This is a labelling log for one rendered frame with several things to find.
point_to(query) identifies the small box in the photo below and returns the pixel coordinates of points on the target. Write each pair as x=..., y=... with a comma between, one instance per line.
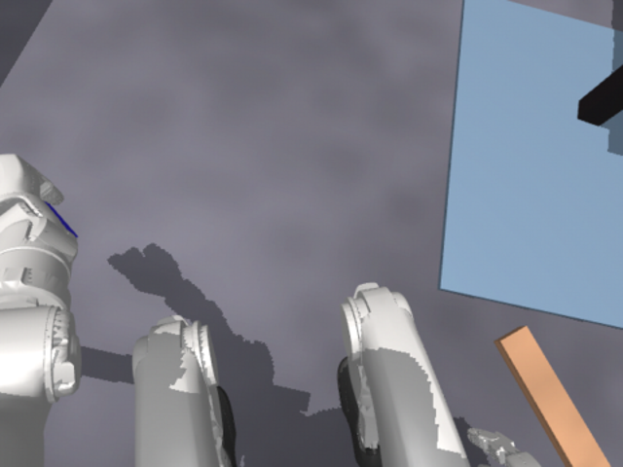
x=61, y=220

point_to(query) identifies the left robot arm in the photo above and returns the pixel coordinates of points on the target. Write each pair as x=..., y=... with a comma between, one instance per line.
x=40, y=353

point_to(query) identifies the left robot hand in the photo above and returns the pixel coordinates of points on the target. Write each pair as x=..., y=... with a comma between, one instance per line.
x=17, y=175

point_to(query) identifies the right robot hand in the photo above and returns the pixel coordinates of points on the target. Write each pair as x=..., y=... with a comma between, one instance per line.
x=501, y=449

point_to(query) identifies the right robot foot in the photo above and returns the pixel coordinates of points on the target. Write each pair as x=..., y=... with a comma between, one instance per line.
x=365, y=457

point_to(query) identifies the left robot foot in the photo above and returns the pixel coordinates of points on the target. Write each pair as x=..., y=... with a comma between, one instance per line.
x=229, y=429

